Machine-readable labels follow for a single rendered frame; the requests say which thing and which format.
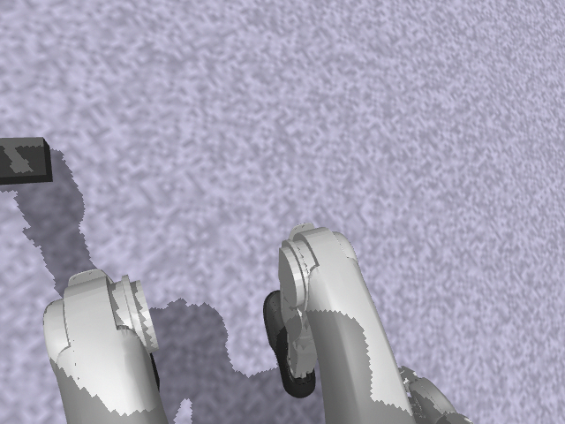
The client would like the right robot foot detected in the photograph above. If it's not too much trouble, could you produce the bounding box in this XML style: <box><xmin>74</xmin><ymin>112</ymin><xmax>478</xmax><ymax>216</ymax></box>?
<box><xmin>263</xmin><ymin>290</ymin><xmax>316</xmax><ymax>398</ymax></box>

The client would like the right robot hand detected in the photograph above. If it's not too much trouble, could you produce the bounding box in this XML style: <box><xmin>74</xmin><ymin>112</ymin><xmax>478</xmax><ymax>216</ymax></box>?
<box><xmin>398</xmin><ymin>366</ymin><xmax>457</xmax><ymax>424</ymax></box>

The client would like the small box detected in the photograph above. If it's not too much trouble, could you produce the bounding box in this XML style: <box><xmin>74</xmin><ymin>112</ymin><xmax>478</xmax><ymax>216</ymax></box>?
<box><xmin>0</xmin><ymin>137</ymin><xmax>53</xmax><ymax>185</ymax></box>

